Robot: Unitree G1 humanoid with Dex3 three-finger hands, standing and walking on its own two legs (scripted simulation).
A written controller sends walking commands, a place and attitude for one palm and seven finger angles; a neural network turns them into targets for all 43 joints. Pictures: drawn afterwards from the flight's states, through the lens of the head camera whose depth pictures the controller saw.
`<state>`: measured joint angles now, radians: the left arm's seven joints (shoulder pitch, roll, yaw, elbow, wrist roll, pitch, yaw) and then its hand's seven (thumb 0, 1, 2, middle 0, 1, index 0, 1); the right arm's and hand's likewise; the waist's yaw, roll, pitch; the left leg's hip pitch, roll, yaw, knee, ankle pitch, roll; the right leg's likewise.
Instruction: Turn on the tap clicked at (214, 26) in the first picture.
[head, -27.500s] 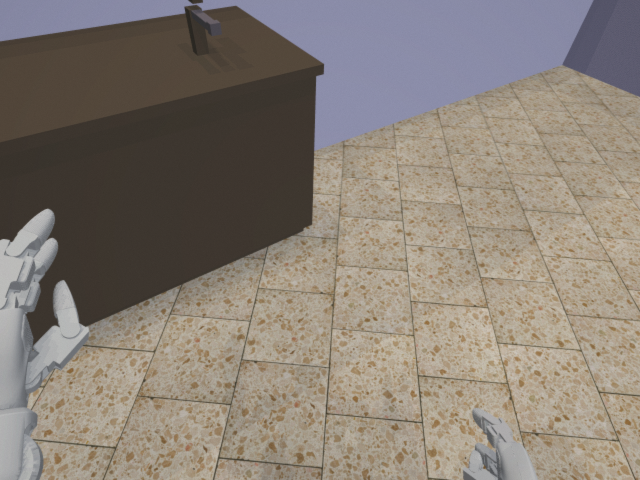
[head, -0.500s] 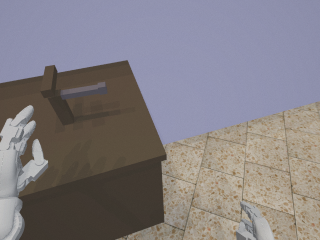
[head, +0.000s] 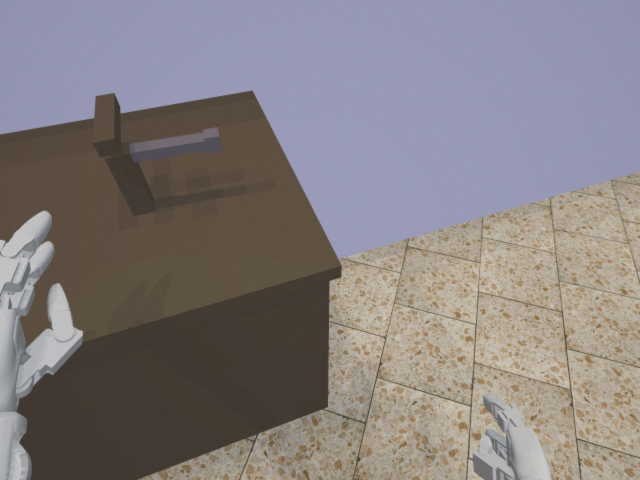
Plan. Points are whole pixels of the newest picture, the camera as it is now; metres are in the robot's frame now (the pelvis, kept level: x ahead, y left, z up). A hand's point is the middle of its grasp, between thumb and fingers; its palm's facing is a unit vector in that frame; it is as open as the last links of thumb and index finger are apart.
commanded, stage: step back with the hand held close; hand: left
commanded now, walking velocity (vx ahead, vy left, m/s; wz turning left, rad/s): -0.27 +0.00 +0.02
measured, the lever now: (212, 140) +0.58 +0.23 +0.12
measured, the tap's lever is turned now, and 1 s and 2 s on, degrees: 86 86 86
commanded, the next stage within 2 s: stop stepping back and stand still in 0.96 s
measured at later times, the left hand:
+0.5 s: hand (72, 380) +0.17 +0.23 +0.16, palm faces +0.33 -0.85 -0.41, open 7.5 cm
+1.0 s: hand out of the picture +0.09 +0.28 +0.17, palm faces +0.35 -0.88 -0.33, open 7.5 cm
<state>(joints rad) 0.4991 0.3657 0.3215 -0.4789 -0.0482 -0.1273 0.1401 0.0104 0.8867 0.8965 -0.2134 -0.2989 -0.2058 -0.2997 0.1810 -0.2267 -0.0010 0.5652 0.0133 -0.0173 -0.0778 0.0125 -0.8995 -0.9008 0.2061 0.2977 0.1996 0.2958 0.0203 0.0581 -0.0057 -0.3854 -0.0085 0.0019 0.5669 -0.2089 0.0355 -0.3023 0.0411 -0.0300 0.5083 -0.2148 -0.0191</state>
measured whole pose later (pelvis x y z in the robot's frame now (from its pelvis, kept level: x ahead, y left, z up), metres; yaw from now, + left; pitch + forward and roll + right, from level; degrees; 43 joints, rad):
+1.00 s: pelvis -0.14 +0.04 +0.00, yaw +0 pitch -1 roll -6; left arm 0.35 0.42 0.34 -0.55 -0.05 -0.16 0.12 0.01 0.89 0.90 -0.21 -0.30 -0.20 -0.30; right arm 0.17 -0.15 0.00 0.64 -0.03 -0.11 -0.05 0.01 -0.90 -0.90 0.20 0.30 0.20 0.30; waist 0.01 0.01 0.08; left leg -0.47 0.00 -0.03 0.39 0.04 0.02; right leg -0.28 0.15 0.02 0.89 -0.51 -0.05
